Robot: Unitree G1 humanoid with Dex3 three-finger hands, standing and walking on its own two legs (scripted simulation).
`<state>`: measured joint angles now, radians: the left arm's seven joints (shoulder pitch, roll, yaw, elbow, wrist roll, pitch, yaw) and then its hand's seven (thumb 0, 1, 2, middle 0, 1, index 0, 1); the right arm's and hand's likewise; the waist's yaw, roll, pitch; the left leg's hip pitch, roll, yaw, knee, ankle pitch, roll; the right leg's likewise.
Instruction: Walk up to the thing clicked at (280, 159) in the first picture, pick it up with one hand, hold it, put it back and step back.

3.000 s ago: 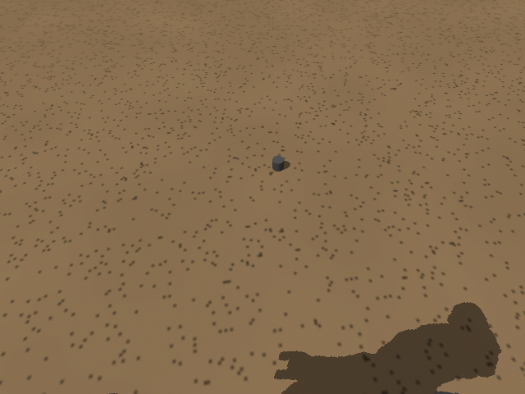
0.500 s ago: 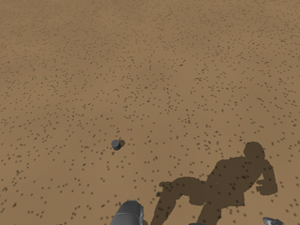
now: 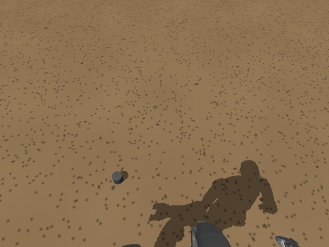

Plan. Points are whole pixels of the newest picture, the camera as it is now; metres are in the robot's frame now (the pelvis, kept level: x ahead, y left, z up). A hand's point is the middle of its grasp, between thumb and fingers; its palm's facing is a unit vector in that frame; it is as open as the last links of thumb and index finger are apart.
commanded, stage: walk up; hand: left
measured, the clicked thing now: (117, 177) +0.56 +0.29 -0.74
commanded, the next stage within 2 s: none
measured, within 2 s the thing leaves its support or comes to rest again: neither
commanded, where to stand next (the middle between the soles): +0.17 +0.01 m, yaw -1 degrees
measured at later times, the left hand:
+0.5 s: hand (70, 231) +0.17 +0.27 -0.14, palm faces -0.02 -0.91 -0.42, open 7.4 cm
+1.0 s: hand (70, 240) +0.15 +0.27 -0.16, palm faces +0.00 -0.94 -0.35, open 7.4 cm
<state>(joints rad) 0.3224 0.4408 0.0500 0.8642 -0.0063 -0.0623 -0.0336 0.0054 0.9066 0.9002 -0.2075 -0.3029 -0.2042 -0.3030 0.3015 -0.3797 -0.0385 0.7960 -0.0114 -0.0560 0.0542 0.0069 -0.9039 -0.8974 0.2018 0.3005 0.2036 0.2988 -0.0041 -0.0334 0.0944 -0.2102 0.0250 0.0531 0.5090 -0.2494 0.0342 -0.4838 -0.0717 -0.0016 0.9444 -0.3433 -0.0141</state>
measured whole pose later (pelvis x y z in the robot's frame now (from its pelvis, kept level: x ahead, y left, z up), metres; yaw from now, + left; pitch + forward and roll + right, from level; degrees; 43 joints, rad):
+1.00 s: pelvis +0.12 +0.01 +0.00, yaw +0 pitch -2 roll -1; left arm 0.17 0.36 0.00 1.14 0.00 -0.02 -0.02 0.01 0.91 0.90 -0.21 -0.30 -0.20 -0.30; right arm 0.07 -0.36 0.00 1.06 0.00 -0.01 0.02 0.01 -0.91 -0.90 0.20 0.30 0.20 0.30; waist 0.03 0.03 0.07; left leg -0.24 0.05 0.00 0.47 -0.19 -0.03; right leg -0.21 -0.03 -0.02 0.45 -0.21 0.02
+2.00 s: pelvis +0.14 +0.01 +0.01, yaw -1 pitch -2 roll +0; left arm 0.09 0.34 0.02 1.17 0.00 0.00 -0.01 0.00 0.91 0.90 -0.21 -0.30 -0.20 -0.30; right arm 0.07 -0.34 -0.01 1.15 -0.01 -0.01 0.01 0.01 -0.91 -0.90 0.20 0.30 0.20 0.30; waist 0.00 0.01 0.06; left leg -0.15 0.04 0.02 0.33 -0.15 -0.03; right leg -0.13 -0.03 0.00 0.34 -0.18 0.03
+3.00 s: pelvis +0.16 +0.00 +0.01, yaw -1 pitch -2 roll +0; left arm 0.10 0.35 0.01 1.13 0.01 -0.01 0.00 0.00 0.91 0.90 -0.21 -0.30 -0.20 -0.30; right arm 0.09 -0.35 -0.01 1.14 -0.01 0.00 0.00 0.01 -0.91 -0.90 0.20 0.30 0.20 0.30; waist 0.00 0.00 0.05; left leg -0.11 0.05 0.02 0.31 -0.17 -0.04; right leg -0.09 -0.02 -0.01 0.32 -0.20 0.02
